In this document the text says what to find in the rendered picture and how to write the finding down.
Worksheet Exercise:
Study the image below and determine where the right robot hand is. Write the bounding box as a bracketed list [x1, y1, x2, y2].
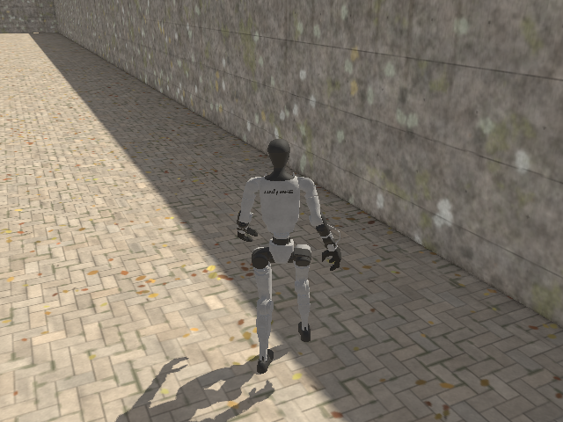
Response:
[322, 247, 341, 271]

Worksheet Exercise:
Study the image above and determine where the humanoid robot head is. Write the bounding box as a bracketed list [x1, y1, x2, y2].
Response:
[265, 139, 295, 181]

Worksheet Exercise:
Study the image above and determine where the robot left upper arm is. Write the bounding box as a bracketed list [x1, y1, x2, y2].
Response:
[239, 177, 262, 223]

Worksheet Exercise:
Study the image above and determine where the robot right foot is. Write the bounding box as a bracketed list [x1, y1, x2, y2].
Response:
[298, 322, 311, 342]

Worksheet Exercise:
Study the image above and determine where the robot right upper arm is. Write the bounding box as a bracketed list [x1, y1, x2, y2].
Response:
[297, 177, 324, 227]

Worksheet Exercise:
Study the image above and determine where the robot right forearm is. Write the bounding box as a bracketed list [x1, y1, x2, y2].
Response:
[316, 212, 338, 251]

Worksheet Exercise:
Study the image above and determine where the left robot hand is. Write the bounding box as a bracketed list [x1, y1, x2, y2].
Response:
[238, 227, 258, 242]

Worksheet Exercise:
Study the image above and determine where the robot left forearm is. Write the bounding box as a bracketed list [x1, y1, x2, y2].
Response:
[237, 210, 249, 234]

